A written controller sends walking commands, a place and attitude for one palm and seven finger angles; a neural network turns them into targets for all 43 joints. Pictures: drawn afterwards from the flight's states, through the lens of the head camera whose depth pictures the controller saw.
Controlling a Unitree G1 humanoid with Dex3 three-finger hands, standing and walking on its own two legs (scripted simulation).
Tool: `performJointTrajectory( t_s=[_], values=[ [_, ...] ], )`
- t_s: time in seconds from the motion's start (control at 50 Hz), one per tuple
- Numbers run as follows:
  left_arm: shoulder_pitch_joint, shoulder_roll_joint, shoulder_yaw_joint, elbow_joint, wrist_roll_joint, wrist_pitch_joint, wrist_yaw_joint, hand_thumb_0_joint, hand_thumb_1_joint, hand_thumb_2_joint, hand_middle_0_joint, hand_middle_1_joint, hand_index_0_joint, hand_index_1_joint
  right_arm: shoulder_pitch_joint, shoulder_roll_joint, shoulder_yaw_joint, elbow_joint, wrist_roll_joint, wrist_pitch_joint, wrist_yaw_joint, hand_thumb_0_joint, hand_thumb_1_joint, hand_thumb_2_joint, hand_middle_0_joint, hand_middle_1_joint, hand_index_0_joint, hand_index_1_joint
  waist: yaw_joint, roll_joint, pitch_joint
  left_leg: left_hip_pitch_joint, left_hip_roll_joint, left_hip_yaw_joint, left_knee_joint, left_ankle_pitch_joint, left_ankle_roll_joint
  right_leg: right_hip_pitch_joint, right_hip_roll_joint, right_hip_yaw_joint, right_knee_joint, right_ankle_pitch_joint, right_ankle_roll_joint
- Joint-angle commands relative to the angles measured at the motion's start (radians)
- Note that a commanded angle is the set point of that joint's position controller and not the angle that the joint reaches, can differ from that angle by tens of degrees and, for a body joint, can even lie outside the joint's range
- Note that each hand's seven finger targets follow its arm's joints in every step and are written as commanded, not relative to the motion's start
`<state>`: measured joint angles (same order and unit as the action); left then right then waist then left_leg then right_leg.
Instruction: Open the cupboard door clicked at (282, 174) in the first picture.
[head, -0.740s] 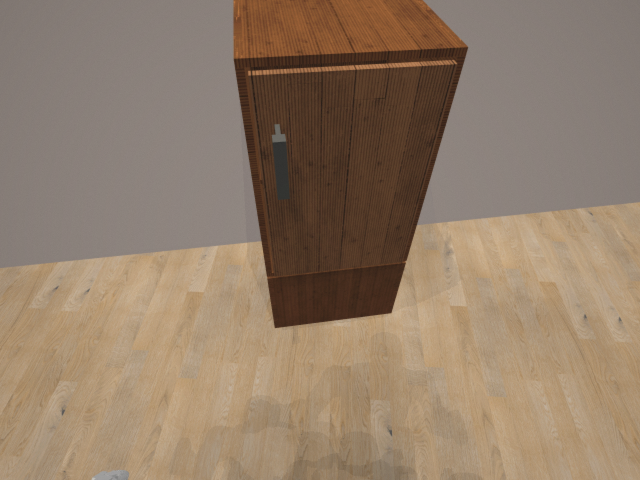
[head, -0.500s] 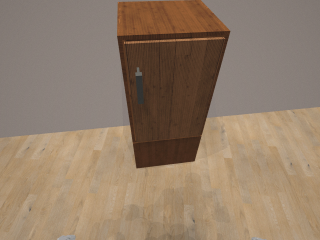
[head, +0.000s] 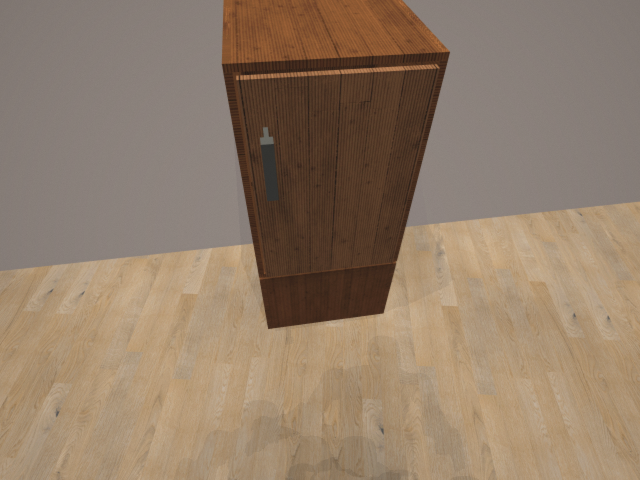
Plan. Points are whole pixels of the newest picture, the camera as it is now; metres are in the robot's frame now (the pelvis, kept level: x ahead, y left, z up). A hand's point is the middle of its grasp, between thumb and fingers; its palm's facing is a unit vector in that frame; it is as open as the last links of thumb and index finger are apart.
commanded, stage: stand and wait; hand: left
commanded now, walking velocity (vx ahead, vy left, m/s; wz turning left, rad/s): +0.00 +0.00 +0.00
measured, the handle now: (269, 164) +0.70 +0.15 -0.02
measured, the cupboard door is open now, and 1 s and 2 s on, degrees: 0 0 0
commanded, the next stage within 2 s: look at it before walking up in 0.08 s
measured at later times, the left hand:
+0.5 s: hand out of the picture +0.07 +0.24 -0.16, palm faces -0.02 -0.95 -0.32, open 7.4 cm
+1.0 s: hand out of the picture +0.07 +0.24 -0.16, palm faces +0.01 -0.94 -0.33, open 7.4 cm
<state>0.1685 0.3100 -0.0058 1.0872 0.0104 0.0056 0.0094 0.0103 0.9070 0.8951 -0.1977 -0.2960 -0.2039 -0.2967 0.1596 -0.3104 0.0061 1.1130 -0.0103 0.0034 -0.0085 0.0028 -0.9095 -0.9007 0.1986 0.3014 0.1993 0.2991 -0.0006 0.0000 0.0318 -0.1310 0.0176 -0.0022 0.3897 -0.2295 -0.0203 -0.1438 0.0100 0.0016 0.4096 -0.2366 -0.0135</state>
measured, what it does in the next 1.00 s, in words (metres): stands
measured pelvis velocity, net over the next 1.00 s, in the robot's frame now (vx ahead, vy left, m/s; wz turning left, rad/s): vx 0.00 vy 0.00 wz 0.02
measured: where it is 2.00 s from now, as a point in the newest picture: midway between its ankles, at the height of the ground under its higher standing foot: outside the picture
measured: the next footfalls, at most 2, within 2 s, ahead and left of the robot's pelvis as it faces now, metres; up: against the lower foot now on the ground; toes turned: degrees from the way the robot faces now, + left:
right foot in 1.94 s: +0.18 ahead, -0.15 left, +0.00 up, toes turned +5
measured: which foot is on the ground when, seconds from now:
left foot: down 0.00-1.00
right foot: down 0.00-1.00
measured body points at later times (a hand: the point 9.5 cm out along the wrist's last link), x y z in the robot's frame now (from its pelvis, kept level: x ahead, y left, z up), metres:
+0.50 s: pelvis +0.00 +0.00 +0.00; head +0.00 +0.00 +0.45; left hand +0.07 +0.29 -0.13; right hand +0.07 -0.29 -0.14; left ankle -0.01 +0.13 -0.74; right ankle -0.01 -0.11 -0.74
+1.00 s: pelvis +0.00 +0.00 +0.00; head +0.01 -0.01 +0.45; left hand +0.07 +0.29 -0.13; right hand +0.08 -0.29 -0.14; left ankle -0.01 +0.13 -0.74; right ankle -0.01 -0.11 -0.74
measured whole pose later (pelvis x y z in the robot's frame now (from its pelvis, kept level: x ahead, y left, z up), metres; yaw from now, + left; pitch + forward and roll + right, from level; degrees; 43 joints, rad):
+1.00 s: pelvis +0.00 +0.00 +0.00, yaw +1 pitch -1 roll +0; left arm 0.14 0.31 0.00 1.07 0.01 0.01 0.02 0.01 0.91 0.90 -0.20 -0.30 -0.20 -0.30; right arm 0.14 -0.32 0.01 1.10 -0.01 0.01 -0.01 0.00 -0.91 -0.90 0.20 0.30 0.20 0.30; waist 0.00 0.00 0.03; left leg -0.15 0.01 -0.02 0.39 -0.22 -0.03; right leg -0.15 0.00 -0.02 0.41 -0.24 -0.01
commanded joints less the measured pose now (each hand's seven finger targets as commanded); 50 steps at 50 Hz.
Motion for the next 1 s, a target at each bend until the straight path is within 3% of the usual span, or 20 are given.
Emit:
performJointTrajectory(
  t_s=[0.0,0.22,0.82,0.98],
  values=[
    [-0.044,0.190,0.041,-0.064,-0.001,-0.029,0.007,0.000,0.900,0.900,-0.200,-0.300,-0.200,-0.300,-0.046,-0.182,-0.035,-0.059,-0.002,-0.032,-0.012,0.000,-0.900,-0.900,0.200,0.300,0.200,0.300,0.001,0.000,-0.046,-0.004,0.093,-0.073,-0.063,0.136,0.041,-0.005,-0.125,0.110,-0.077,0.160,-0.018],
    [-0.057,0.195,0.043,-0.064,0.001,-0.029,0.006,0.000,0.900,0.900,-0.200,-0.300,-0.200,-0.300,-0.047,-0.190,-0.035,-0.055,-0.002,-0.034,-0.011,0.000,-0.900,-0.900,0.200,0.300,0.200,0.300,-0.001,-0.004,-0.036,-0.004,0.095,-0.078,-0.077,0.119,0.041,-0.023,-0.121,0.116,-0.090,0.125,-0.016],
    [-0.062,0.219,0.049,-0.061,0.000,-0.033,0.004,0.000,0.900,0.900,-0.200,-0.300,-0.200,-0.300,-0.066,-0.212,-0.034,-0.060,0.000,-0.036,-0.012,0.000,-0.900,-0.900,0.200,0.300,0.200,0.300,0.001,0.003,-0.064,0.017,0.100,-0.081,-0.077,0.201,0.040,0.024,-0.131,0.104,-0.085,0.228,-0.015],
    [-0.002,0.128,0.036,-0.071,-0.002,-0.004,0.018,0.000,0.900,0.900,-0.200,-0.300,-0.200,-0.300,-0.008,-0.097,-0.018,-0.070,-0.002,-0.004,-0.007,0.000,-0.900,-0.900,0.200,0.300,0.200,0.300,0.005,-0.014,-0.057,-0.052,0.078,-0.079,0.009,0.231,0.021,0.014,-0.157,0.076,-0.021,0.238,0.000]
  ],
)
